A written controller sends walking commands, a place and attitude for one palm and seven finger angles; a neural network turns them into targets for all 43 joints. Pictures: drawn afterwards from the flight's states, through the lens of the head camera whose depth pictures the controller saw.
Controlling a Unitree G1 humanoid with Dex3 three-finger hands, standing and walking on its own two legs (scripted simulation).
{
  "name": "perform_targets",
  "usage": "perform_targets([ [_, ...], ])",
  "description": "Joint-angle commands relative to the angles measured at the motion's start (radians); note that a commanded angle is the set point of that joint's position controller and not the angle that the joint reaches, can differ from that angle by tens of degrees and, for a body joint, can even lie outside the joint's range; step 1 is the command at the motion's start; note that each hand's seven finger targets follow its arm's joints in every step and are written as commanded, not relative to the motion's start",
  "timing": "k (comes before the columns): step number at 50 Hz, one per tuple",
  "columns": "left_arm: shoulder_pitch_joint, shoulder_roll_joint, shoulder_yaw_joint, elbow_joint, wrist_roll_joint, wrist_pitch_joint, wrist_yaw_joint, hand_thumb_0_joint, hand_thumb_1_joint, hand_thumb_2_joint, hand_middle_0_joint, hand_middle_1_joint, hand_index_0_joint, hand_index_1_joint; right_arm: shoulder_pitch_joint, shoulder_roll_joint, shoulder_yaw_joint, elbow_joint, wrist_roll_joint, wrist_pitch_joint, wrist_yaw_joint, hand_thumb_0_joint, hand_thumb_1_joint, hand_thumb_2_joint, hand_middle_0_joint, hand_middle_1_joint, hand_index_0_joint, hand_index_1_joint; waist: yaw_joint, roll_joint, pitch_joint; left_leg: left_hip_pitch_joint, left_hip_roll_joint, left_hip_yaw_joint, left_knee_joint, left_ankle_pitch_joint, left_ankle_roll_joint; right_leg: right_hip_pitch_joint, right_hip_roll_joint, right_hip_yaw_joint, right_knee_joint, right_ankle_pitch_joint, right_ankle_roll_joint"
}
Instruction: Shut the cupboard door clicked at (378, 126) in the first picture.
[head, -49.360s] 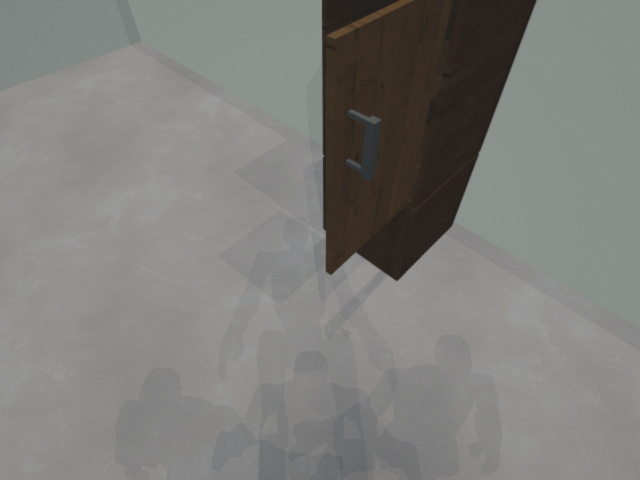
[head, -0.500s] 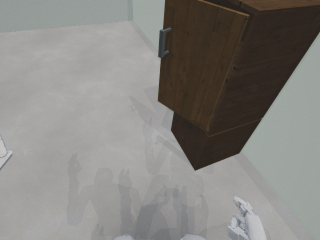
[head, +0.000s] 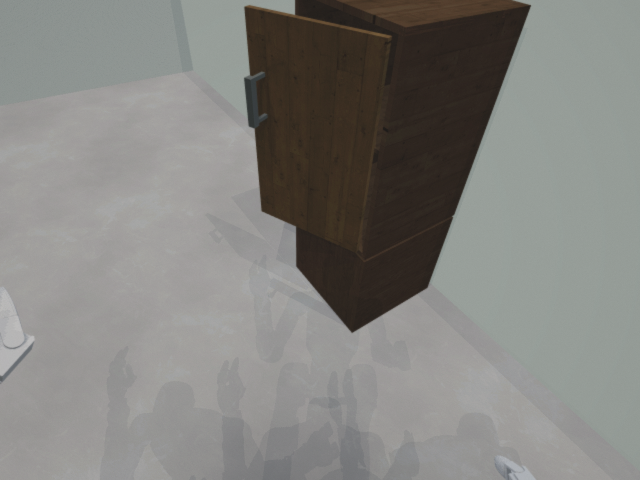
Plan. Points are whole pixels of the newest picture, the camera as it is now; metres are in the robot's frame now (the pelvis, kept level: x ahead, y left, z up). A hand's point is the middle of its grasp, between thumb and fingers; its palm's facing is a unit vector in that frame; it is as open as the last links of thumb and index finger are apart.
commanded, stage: stop stepping back and stand still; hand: left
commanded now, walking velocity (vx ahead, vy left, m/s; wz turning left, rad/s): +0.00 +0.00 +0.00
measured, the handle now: (257, 99) +0.96 +0.16 +0.06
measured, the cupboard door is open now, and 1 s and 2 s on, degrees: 25 25 25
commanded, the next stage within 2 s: let the arm hang, fingers relaxed in 0.90 s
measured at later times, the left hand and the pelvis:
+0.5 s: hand (36, 329) +0.22 +0.27 +0.16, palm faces +0.43 -0.79 -0.44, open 7.4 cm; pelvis +0.02 +0.01 +0.00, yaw -1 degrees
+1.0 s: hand (51, 302) +0.25 +0.28 +0.16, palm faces +0.39 -0.80 -0.45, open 7.4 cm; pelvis +0.04 +0.02 +0.01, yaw -2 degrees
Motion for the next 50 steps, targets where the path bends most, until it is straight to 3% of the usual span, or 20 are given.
perform_targets([
  [1,-0.059,0.17,0.1,-0.161,-0.003,-0.065,0.031,0.0,0.9,0.9,-0.2,-0.3,-0.2,-0.3,-0.13,-0.097,-0.035,-0.136,0.008,-0.045,0.002,0.0,-0.9,-0.9,0.2,0.3,0.2,0.3,0.03,-0.113,0.015,-0.017,0.0,-0.054,0.154,-0.045,-0.012,-0.108,-0.293,0.371,-0.277,-0.303,-0.119],
  [3,-0.093,0.174,0.096,-0.15,-0.001,-0.069,0.033,0.0,0.9,0.9,-0.2,-0.3,-0.2,-0.3,-0.145,-0.097,-0.029,-0.129,0.008,-0.044,-0.002,0.0,-0.9,-0.9,0.2,0.3,0.2,0.3,0.027,-0.087,0.048,0.031,0.008,-0.064,0.07,-0.025,-0.005,-0.138,-0.264,0.297,-0.244,-0.242,-0.092],
  [6,-0.133,0.188,0.099,-0.161,0.007,-0.087,0.029,0.0,0.9,0.9,-0.2,-0.3,-0.2,-0.3,-0.165,-0.103,-0.027,-0.127,0.012,-0.061,-0.015,0.0,-0.9,-0.9,0.2,0.3,0.2,0.3,0.036,-0.002,0.054,0.143,0.03,-0.085,-0.083,0.002,0.02,-0.164,-0.163,0.212,-0.187,-0.17,-0.018],
  [7,-0.142,0.196,0.102,-0.176,0.004,-0.092,0.024,0.0,0.9,0.9,-0.2,-0.3,-0.2,-0.3,-0.171,-0.106,-0.029,-0.129,0.015,-0.066,-0.02,0.0,-0.9,-0.9,0.2,0.3,0.2,0.3,0.036,0.055,0.05,0.158,0.049,-0.108,-0.114,-0.038,0.022,-0.176,-0.144,0.195,-0.178,-0.196,-0.004],
  [8,-0.141,0.183,0.092,-0.191,0.006,-0.098,0.02,0.0,0.9,0.9,-0.2,-0.3,-0.2,-0.3,-0.172,-0.101,-0.02,-0.132,0.012,-0.069,-0.02,0.0,-0.9,-0.9,0.2,0.3,0.2,0.3,0.033,0.106,0.062,0.125,0.073,-0.154,-0.181,-0.114,0.028,-0.157,-0.11,0.161,-0.151,-0.224,0.01],
  [9,-0.135,0.178,0.097,-0.182,0.009,-0.096,0.02,0.0,0.9,0.9,-0.2,-0.3,-0.2,-0.3,-0.171,-0.101,-0.012,-0.134,0.007,-0.071,-0.021,0.0,-0.9,-0.9,0.2,0.3,0.2,0.3,0.034,0.146,0.073,0.06,0.103,-0.216,-0.27,-0.207,0.037,-0.107,-0.066,0.118,-0.105,-0.195,0.029],
  [11,-0.152,0.159,0.082,-0.193,0.019,-0.096,0.018,0.0,0.9,0.9,-0.2,-0.3,-0.2,-0.3,-0.173,-0.104,-0.008,-0.142,0.009,-0.081,-0.021,0.0,-0.9,-0.9,0.2,0.3,0.2,0.3,0.039,0.193,0.066,-0.046,0.156,-0.285,-0.392,-0.364,0.058,0.017,-0.019,0.055,-0.001,-0.095,0.054],
  [12,-0.158,0.172,0.095,-0.193,0.021,-0.099,0.016,0.0,0.9,0.9,-0.2,-0.3,-0.2,-0.3,-0.172,-0.104,-0.011,-0.144,0.007,-0.089,-0.023,0.0,-0.9,-0.9,0.2,0.3,0.2,0.3,0.045,0.203,0.054,-0.066,0.161,-0.281,-0.405,-0.369,0.061,0.051,-0.018,0.046,0.012,-0.065,0.058],
  [14,-0.124,0.156,0.086,-0.18,0.018,-0.094,0.014,0.0,0.9,0.9,-0.2,-0.3,-0.2,-0.3,-0.166,-0.095,-0.01,-0.15,0.006,-0.092,-0.019,0.0,-0.9,-0.9,0.2,0.3,0.2,0.3,0.045,0.163,0.018,-0.052,0.149,-0.234,-0.378,-0.328,0.053,0.086,-0.024,0.044,-0.022,-0.04,0.056],
  [17,-0.061,0.156,0.1,-0.155,0.009,-0.082,0.011,0.0,0.9,0.9,-0.2,-0.3,-0.2,-0.3,-0.159,-0.095,-0.014,-0.155,0.008,-0.087,-0.009,0.0,-0.9,-0.9,0.2,0.3,0.2,0.3,0.047,0.111,-0.028,-0.033,0.093,-0.162,-0.308,-0.254,0.028,0.11,-0.039,0.07,-0.094,-0.038,0.04],
  [19,-0.055,0.135,0.075,-0.16,0.0,-0.076,0.009,0.0,0.9,0.9,-0.2,-0.3,-0.2,-0.3,-0.161,-0.087,-0.013,-0.16,0.012,-0.077,-0.001,0.0,-0.9,-0.9,0.2,0.3,0.2,0.3,0.039,0.028,-0.022,0.03,0.049,-0.112,-0.188,-0.12,0.015,0.027,-0.088,0.153,-0.177,-0.046,0.018],
  [21,-0.059,0.15,0.083,-0.165,-0.005,-0.072,0.013,0.0,0.9,0.9,-0.2,-0.3,-0.2,-0.3,-0.157,-0.087,-0.016,-0.152,0.011,-0.065,0.0,0.0,-0.9,-0.9,0.2,0.3,0.2,0.3,0.035,-0.016,-0.04,0.099,0.031,-0.088,-0.096,-0.005,0.009,-0.035,-0.135,0.213,-0.216,-0.026,0.0],
  [23,-0.074,0.153,0.078,-0.176,-0.009,-0.064,0.014,0.0,0.9,0.9,-0.2,-0.3,-0.2,-0.3,-0.162,-0.084,-0.013,-0.15,0.012,-0.058,-0.002,0.0,-0.9,-0.9,0.2,0.3,0.2,0.3,0.032,-0.007,-0.056,0.142,0.035,-0.086,-0.08,0.079,0.006,-0.042,-0.142,0.2,-0.189,0.066,-0.003],
  [27,-0.128,0.18,0.089,-0.204,-0.006,-0.064,0.018,0.0,0.9,0.9,-0.2,-0.3,-0.2,-0.3,-0.185,-0.094,-0.012,-0.161,0.014,-0.053,-0.017,0.0,-0.9,-0.9,0.2,0.3,0.2,0.3,0.043,0.089,-0.072,0.169,0.063,-0.104,-0.145,0.183,0.013,-0.001,-0.09,0.131,-0.118,0.176,0.029],
  [34,-0.056,0.165,0.087,-0.201,-0.011,-0.069,0.015,0.0,0.9,0.9,-0.2,-0.3,-0.2,-0.3,-0.178,-0.091,-0.013,-0.177,0.022,-0.04,-0.014,0.0,-0.9,-0.9,0.2,0.3,0.2,0.3,0.043,0.086,-0.105,0.153,0.065,-0.097,-0.124,0.31,0.009,0.076,-0.095,0.116,-0.092,0.312,0.032],
  [42,0.0,0.19,0.118,-0.191,-0.022,-0.065,0.016,0.0,0.9,0.9,-0.2,-0.3,-0.2,-0.3,-0.177,-0.096,-0.019,-0.19,0.025,-0.016,-0.014,0.0,-0.9,-0.9,0.2,0.3,0.2,0.3,0.042,0.072,-0.121,0.15,0.061,-0.083,-0.099,0.34,0.004,0.082,-0.109,0.125,-0.093,0.38,0.03],
  [43,-0.001,0.172,0.1,-0.19,-0.022,-0.065,0.014,0.0,0.9,0.9,-0.2,-0.3,-0.2,-0.3,-0.174,-0.09,-0.015,-0.19,0.026,-0.014,-0.013,0.0,-0.9,-0.9,0.2,0.3,0.2,0.3,0.039,0.08,-0.11,0.148,0.063,-0.085,-0.106,0.337,0.003,0.079,-0.107,0.12,-0.089,0.369,0.031],
  [47,-0.028,0.191,0.111,-0.197,-0.02,-0.065,0.016,0.0,0.9,0.9,-0.2,-0.3,-0.2,-0.3,-0.179,-0.097,-0.017,-0.189,0.024,-0.015,-0.018,0.0,-0.9,-0.9,0.2,0.3,0.2,0.3,0.042,0.085,-0.106,0.148,0.066,-0.089,-0.125,0.3,0.007,0.068,-0.096,0.115,-0.1,0.313,0.037],
  [49,-0.031,0.169,0.089,-0.188,-0.019,-0.064,0.014,0.0,0.9,0.9,-0.2,-0.3,-0.2,-0.3,-0.178,-0.092,-0.013,-0.189,0.024,-0.016,-0.018,0.0,-0.9,-0.9,0.2,0.3,0.2,0.3,0.042,0.084,-0.086,0.144,0.067,-0.091,-0.137,0.262,0.01,0.054,-0.093,0.117,-0.109,0.272,0.038],
  [50,-0.106,-0.009,-0.36,0.518,0.024,0.084,-0.129,0.0,0.9,0.9,-0.2,-0.3,-0.2,-0.3,-0.285,-0.263,-0.042,-0.042,0.052,-0.082,0.075,0.0,-0.9,-0.9,0.2,0.3,0.2,0.3,0.023,0.093,0.047,0.107,0.077,-0.083,-0.001,0.438,0.015,-0.066,-0.147,0.033,0.002,0.352,0.026],
])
